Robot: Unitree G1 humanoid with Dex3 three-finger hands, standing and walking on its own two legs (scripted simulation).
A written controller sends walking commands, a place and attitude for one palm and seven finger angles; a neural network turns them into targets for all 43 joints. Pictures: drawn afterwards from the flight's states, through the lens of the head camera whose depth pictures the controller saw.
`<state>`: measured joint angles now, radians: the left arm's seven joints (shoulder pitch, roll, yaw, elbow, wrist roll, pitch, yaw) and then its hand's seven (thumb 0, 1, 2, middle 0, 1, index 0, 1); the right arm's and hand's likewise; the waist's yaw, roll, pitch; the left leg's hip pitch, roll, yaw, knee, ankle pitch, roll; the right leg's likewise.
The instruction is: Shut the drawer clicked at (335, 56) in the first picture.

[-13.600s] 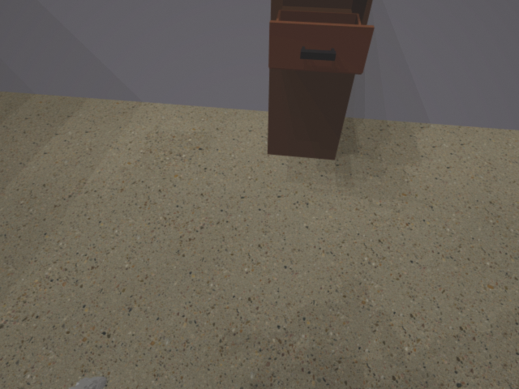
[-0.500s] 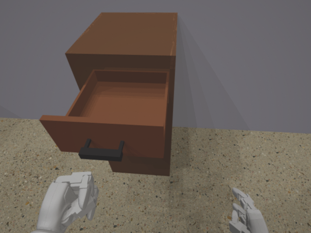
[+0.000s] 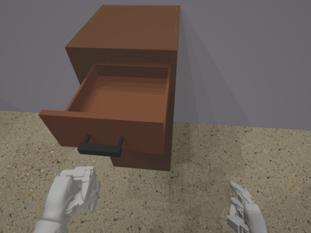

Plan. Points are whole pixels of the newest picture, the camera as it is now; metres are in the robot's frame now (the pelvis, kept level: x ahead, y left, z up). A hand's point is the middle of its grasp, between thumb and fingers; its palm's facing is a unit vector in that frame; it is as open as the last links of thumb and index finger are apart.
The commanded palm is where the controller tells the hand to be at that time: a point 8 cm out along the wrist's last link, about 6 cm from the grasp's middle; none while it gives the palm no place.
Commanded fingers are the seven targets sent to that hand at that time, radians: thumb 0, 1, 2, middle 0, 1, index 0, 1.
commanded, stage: bring the fist close to the handle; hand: left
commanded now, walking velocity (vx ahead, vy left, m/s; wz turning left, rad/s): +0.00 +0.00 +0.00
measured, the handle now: (102, 143) +0.35 +0.19 +0.02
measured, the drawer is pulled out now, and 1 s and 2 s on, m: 0.28 0.28 0.23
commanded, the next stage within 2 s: push the drawer shut in 1.14 s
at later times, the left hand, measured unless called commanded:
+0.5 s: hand (107, 182) +0.23 +0.14 +0.04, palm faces -0.07 -1.00 -0.03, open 3.3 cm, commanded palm +0.21 +0.20 +0.04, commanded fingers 0.00 0.90 0.90 -1.40 -1.60 -1.40 -1.60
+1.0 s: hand (114, 177) +0.26 +0.13 +0.02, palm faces -0.07 -1.00 -0.04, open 3.3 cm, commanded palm +0.23 +0.19 +0.02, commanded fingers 0.00 0.90 0.90 -1.40 -1.60 -1.40 -1.60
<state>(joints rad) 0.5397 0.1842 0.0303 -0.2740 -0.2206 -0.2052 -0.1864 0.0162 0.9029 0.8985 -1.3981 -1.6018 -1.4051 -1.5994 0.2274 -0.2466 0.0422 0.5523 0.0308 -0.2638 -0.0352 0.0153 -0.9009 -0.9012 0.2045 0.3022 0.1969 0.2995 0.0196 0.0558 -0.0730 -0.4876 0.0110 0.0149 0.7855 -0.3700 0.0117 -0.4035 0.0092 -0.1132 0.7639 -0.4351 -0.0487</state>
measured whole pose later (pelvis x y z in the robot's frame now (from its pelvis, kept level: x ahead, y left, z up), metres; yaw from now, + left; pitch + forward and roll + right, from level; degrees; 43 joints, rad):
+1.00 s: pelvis -0.01 +0.01 -0.03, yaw -2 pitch +13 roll -1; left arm 0.25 0.16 0.00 0.04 -0.16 -0.34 -0.08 0.02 0.90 0.90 -1.40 -1.60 -1.40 -1.60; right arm 0.24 -0.24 0.03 0.52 0.01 -0.10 0.00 0.01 -0.90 -0.90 0.20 0.30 0.20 0.30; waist -0.02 0.04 -0.12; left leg -0.78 0.02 0.04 1.00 -0.45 0.03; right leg -0.71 0.00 -0.09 0.99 -0.51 -0.04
